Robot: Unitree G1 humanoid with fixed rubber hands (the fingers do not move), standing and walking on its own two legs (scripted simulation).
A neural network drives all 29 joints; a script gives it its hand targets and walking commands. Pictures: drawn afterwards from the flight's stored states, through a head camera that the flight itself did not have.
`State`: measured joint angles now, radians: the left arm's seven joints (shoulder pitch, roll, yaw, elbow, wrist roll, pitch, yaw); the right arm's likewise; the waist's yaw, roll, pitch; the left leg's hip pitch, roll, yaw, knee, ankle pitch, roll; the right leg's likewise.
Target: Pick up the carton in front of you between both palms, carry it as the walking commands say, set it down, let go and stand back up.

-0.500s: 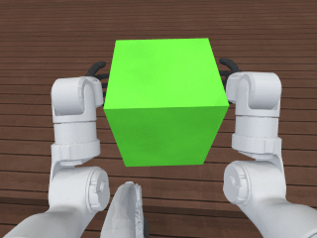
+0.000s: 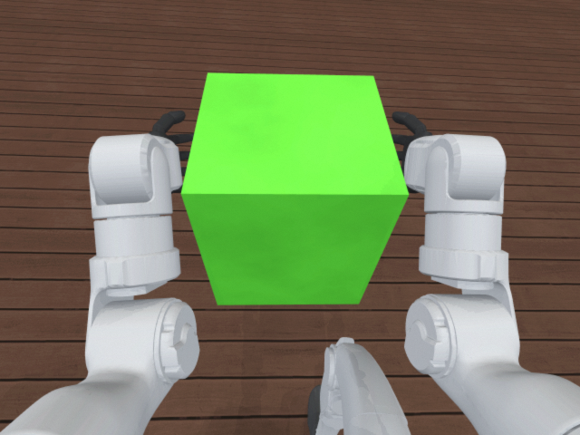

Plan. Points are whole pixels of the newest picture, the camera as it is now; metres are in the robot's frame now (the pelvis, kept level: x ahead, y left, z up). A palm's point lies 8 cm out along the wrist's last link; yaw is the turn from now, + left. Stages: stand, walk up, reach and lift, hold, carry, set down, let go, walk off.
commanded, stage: carry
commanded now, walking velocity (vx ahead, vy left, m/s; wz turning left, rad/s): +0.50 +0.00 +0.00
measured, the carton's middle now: (289, 198) +0.39 -0.01 +0.12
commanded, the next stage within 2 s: none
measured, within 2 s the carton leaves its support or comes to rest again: neither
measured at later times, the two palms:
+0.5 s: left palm out of the picture +0.67 +0.12 +0.29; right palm out of the picture +0.67 -0.18 +0.29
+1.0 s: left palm out of the picture +0.93 +0.15 +0.21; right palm out of the picture +0.92 -0.15 +0.21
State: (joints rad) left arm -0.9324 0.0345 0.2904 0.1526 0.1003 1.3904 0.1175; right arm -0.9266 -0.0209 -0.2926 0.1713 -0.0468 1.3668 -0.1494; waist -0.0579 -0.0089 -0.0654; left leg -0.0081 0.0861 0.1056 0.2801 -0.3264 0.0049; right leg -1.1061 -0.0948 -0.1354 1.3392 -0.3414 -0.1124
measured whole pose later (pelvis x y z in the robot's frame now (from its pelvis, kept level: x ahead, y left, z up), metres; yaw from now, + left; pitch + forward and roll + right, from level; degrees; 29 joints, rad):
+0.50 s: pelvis +0.30 -0.02 +0.10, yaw +0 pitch +4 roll -1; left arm -0.90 -0.01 0.27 0.19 0.08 1.35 0.16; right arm -0.90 -0.06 -0.30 0.19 -0.07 1.37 -0.11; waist 0.02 0.03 -0.09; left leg -0.77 0.10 0.03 0.86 -0.12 0.04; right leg -0.26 0.01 -0.12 0.52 -0.34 -0.05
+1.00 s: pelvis +0.58 -0.01 +0.11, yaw -1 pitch +6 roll -1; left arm -0.59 -0.05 0.22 0.05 0.07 1.24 0.12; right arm -0.57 0.09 -0.26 0.04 -0.12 1.22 -0.11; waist 0.02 -0.02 -0.06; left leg -0.13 0.03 0.13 0.30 -0.26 0.02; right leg -0.55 -0.07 -0.12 0.51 -0.10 0.03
